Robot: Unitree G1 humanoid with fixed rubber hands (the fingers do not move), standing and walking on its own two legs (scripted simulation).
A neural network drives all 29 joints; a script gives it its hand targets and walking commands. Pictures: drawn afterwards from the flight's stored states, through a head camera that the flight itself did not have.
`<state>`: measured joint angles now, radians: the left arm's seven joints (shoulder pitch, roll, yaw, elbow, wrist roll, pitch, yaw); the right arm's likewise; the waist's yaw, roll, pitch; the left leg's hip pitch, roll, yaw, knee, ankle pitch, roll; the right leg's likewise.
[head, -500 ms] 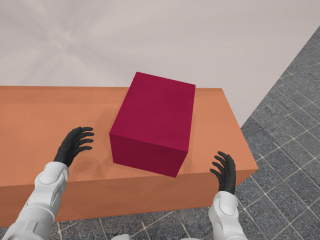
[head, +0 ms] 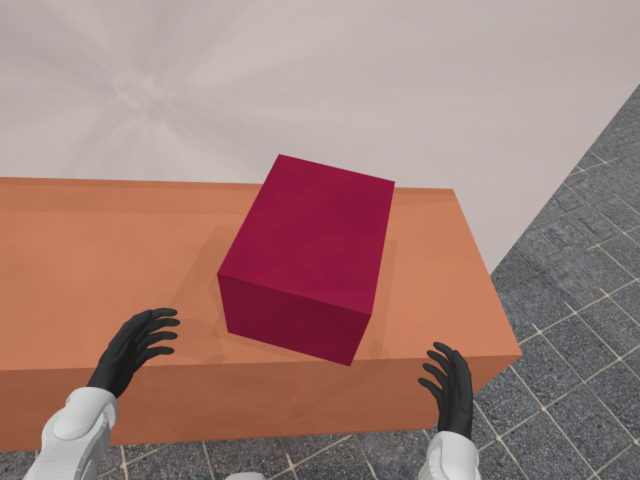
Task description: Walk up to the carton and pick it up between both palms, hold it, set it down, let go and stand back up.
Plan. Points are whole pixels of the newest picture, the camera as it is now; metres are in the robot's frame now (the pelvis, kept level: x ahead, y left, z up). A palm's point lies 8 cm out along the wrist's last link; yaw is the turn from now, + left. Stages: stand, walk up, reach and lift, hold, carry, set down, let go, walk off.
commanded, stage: set down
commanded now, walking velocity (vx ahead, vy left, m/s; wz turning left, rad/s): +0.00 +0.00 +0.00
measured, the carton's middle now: (312, 255) +0.50 +0.01 -0.10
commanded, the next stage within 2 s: let go in 1.50 s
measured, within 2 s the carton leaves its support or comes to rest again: neither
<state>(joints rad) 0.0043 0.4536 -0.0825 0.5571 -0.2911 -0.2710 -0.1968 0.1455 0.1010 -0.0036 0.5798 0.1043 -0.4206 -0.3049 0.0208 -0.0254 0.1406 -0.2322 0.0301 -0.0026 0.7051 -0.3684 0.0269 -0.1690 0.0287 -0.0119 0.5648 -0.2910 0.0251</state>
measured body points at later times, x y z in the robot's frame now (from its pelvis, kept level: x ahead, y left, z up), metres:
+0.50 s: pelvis +0.01 -0.02 +0.01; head +0.02 +0.01 +0.46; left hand +0.23 +0.24 -0.04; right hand +0.21 -0.20 -0.04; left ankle +0.02 +0.09 -0.72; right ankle +0.02 -0.14 -0.72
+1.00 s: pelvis +0.04 -0.03 +0.02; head +0.03 -0.01 +0.46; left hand +0.22 +0.23 -0.05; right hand +0.20 -0.23 -0.06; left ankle +0.02 +0.09 -0.72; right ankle +0.02 -0.14 -0.72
